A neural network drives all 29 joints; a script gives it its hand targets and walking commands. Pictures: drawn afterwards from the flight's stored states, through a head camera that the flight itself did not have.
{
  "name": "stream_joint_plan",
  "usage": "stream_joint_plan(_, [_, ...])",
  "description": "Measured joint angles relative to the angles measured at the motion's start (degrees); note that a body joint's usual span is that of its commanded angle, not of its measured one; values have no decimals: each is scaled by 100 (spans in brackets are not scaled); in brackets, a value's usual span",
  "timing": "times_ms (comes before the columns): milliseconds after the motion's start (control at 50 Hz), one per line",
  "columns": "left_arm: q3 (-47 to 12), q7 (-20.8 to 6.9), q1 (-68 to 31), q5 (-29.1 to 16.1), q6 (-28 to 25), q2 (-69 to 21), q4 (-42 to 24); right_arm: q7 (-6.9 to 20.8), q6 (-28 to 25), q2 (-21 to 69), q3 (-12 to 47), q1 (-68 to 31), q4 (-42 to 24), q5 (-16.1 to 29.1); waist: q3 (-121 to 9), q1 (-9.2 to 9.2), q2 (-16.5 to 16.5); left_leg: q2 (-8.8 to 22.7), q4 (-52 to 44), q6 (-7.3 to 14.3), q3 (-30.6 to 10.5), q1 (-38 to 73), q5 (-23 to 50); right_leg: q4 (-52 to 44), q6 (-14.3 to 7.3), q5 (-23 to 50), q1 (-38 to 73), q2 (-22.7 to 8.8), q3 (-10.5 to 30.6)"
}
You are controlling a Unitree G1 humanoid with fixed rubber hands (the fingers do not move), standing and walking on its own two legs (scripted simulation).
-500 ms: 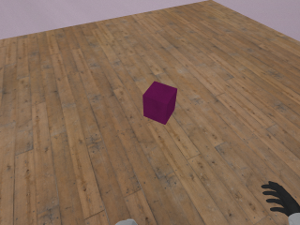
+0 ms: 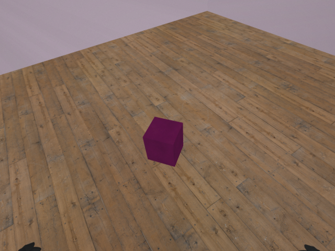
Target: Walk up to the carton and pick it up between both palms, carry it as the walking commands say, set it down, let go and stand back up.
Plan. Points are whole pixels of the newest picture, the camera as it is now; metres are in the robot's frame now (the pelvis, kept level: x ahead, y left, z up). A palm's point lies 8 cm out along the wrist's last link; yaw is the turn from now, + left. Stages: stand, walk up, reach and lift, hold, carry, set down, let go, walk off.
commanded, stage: walk up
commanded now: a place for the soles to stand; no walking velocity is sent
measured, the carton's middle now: (164, 141) +0.95 +0.09 -0.64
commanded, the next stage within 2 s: none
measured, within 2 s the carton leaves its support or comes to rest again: neither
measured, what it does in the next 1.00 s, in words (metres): walks ahead: left foot, then right foot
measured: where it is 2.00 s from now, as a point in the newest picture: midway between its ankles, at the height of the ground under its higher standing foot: (164, 216)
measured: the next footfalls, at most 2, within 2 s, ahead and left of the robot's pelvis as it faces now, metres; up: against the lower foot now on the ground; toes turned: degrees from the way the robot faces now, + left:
left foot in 0.22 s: +0.24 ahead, +0.17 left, +0.00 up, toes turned +5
right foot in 0.44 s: +0.23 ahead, -0.07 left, +0.00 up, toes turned -5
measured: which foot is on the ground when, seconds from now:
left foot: up 0.00-0.20, down 0.22-0.44, up 0.46-0.76, down 0.78-1.00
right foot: down 0.00-0.22, up 0.24-0.42, down 0.44-0.78, up 0.80-1.00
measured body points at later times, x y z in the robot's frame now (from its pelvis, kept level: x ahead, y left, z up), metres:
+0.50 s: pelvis +0.13 +0.04 -0.01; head +0.10 +0.03 +0.44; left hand +0.17 +0.42 -0.07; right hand +0.24 -0.32 -0.08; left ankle +0.19 +0.17 -0.69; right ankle +0.19 -0.07 -0.73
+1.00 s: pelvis +0.26 +0.12 +0.00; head +0.27 +0.12 +0.45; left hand +0.41 +0.44 -0.09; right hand +0.26 -0.26 -0.07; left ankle +0.29 +0.24 -0.73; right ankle +0.35 -0.02 -0.69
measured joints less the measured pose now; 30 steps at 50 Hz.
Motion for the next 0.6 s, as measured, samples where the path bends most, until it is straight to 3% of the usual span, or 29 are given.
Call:
stream_joint_plan(140, [-97,-28,400,1,114,54,16,127,-7,-129,-67,-532,-248,49,527,296,-211,175,-1878,-13,-23,-551,516,-326,170,-122,506,-276,62])
stream_joint_plan(180, [-91,-53,476,13,160,122,32,134,-15,-189,-125,-533,-265,47,506,342,-274,124,-2406,35,85,-450,873,-67,217,-382,506,-369,47])
stream_joint_plan(220, [-102,-63,533,36,194,134,9,105,-48,-339,-211,-439,-264,57,338,365,-224,90,-2715,203,78,-343,1026,669,71,-784,208,-383,82])
stream_joint_plan(260, [-121,-48,362,64,252,81,53,41,-76,-388,-280,-359,-284,64,328,304,-246,67,-2344,204,103,-551,1686,1925,-87,-936,-408,-284,379])
stream_joint_plan(300, [-158,-56,203,70,265,3,37,-12,-97,-346,-256,-320,-288,102,414,221,-317,85,-2179,115,188,-463,1596,2669,-116,-880,-946,-170,549])
stream_joint_plan(360, [-206,-121,150,10,228,-91,63,-40,-26,-281,-215,-203,-279,39,367,-51,-294,152,-2271,51,187,-135,1405,1912,-86,-1186,-1078,-68,375])
stream_joint_plan(420, [-83,-154,341,5,236,-1,126,-2,79,-272,-203,-51,-291,-87,132,-161,-255,253,-1973,12,166,-53,780,913,-97,-913,-777,81,77])
stream_joint_plan(480, [71,-64,657,112,242,216,227,-35,164,-208,-231,-23,-279,-122,-113,-25,-299,63,-835,-12,-81,-411,-239,861,-169,-540,-711,59,77])
stream_joint_plan(540, [83,59,664,142,190,175,298,-29,164,-285,-227,-178,-152,-5,3,270,-121,-152,176,22,-445,-796,366,450,-55,-133,-347,6,126])
stream_joint_plan(600, [70,47,709,141,122,143,289,22,131,-365,-207,-299,-105,42,73,453,34,-101,120,-60,-530,-972,738,5,12,193,-32,-60,222])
